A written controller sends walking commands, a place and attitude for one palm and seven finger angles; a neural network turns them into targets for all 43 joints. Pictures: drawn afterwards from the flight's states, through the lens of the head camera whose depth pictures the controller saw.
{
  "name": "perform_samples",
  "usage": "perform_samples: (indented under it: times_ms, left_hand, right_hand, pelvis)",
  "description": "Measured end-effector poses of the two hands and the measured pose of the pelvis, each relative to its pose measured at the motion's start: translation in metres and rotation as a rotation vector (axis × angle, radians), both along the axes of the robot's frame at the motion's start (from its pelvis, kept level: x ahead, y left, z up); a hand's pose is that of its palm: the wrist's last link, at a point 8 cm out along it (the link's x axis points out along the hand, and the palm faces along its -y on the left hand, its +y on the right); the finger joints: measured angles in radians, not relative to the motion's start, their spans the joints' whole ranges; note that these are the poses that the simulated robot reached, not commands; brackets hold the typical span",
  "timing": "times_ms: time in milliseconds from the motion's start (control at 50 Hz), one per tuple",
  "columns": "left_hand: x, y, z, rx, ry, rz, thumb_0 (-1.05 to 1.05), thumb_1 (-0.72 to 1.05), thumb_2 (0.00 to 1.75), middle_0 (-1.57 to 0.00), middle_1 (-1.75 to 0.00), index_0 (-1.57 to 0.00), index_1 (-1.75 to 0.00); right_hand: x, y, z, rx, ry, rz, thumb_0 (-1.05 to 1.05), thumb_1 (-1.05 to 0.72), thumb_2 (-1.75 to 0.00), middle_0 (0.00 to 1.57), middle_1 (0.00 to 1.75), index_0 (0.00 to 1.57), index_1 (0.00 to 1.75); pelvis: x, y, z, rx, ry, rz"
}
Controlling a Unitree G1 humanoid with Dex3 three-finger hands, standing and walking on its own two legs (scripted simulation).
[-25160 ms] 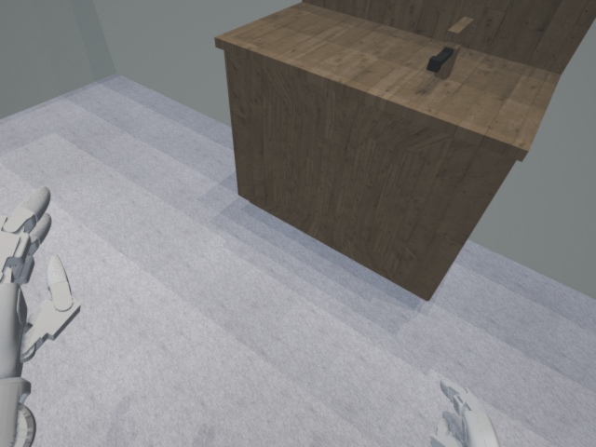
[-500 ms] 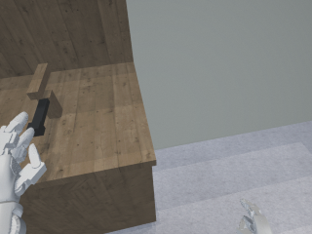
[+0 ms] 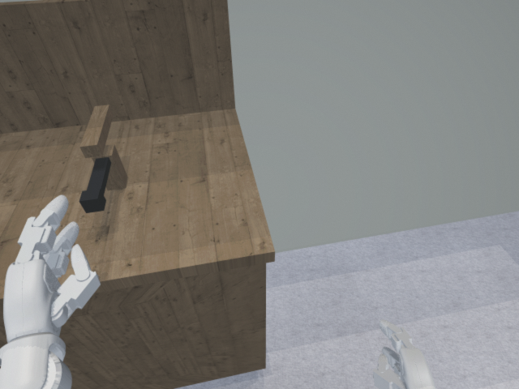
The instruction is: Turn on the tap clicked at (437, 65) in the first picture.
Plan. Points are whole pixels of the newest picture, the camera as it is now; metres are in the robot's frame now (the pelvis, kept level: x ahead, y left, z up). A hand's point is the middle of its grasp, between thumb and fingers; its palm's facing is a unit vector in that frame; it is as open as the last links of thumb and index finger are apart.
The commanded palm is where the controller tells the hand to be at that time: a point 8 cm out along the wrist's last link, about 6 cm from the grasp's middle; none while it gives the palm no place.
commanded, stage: turn the palm inward beside the body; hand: left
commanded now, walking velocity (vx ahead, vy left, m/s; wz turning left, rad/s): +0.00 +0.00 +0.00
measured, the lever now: (93, 200) +0.34 +0.33 +0.11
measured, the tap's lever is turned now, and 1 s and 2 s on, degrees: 0 0 0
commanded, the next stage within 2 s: reach beside the lever's end, fingers flat in 0.74 s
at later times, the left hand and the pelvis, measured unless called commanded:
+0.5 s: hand (108, 283) +0.19 +0.21 +0.14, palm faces +0.49 -0.86 -0.12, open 7.4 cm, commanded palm +0.13 +0.25 +0.16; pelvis +0.01 -0.02 +0.00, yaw +1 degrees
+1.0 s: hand (111, 271) +0.21 +0.22 +0.14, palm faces +0.50 -0.86 -0.11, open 7.4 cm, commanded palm +0.16 +0.26 +0.15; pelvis +0.02 -0.02 +0.00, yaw +0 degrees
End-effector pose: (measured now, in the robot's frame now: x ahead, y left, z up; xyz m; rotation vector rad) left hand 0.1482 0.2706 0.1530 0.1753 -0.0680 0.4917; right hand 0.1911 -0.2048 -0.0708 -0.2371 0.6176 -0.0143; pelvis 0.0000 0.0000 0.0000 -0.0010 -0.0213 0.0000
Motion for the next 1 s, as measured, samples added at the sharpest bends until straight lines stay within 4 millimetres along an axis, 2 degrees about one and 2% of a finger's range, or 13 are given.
perform_samples:
  times_ms: [160,280,700,1000]
  left_hand:
    - [-0.014,-0.009,-0.004,-0.034,0.033,0.012,0.01,0.9,0.9,-0.2,-0.3,-0.21,-0.3]
    - [-0.018,-0.014,-0.005,-0.051,0.034,0.034,0.01,0.9,0.9,-0.2,-0.3,-0.21,-0.3]
    - [0.007,-0.023,-0.003,-0.069,0.035,0.026,0.01,0.9,0.9,-0.2,-0.3,-0.21,-0.3]
    - [0.013,-0.013,-0.008,-0.074,0.05,0.036,0.01,0.9,0.9,-0.2,-0.3,-0.21,-0.3]
  right_hand:
    - [-0.009,-0.011,0.001,0.0,-0.013,-0.014,0.01,-0.9,-0.9,0.2,0.3,0.2,0.3]
    - [-0.009,-0.018,0.0,-0.001,-0.018,-0.011,0.01,-0.91,-0.9,0.2,0.3,0.2,0.3]
    - [0.021,-0.025,0.001,0.005,-0.027,-0.006,0.01,-0.91,-0.9,0.2,0.3,0.2,0.3]
    - [0.018,-0.025,-0.001,-0.001,-0.005,-0.029,0.01,-0.91,-0.9,0.2,0.3,0.2,0.3]
  pelvis:
    - [-0.008,-0.007,0.001,0.001,-0.019,0.004]
    - [-0.007,-0.012,0.001,-0.002,-0.023,0.011]
    - [0.018,-0.019,0.002,0.006,0.008,0.01]
    - [0.018,-0.017,0.003,0.005,0.008,0.008]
